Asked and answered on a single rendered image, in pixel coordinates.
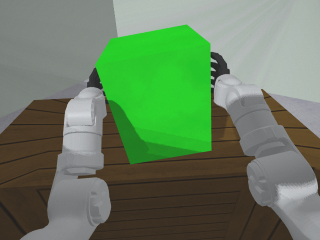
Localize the right robot forearm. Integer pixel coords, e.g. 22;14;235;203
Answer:
213;74;318;192

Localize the robot left upper arm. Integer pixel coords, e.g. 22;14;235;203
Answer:
20;177;111;240

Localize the robot right upper arm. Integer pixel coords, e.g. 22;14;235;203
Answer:
246;150;320;240

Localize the robot left hand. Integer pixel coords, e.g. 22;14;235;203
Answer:
87;67;108;104

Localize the robot right hand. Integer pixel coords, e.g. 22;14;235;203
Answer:
210;52;230;93

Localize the carton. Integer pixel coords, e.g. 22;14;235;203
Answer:
95;24;212;164

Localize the pedestal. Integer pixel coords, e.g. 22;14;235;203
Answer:
0;89;320;240

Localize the left robot forearm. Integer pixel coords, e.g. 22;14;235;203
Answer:
47;87;107;220

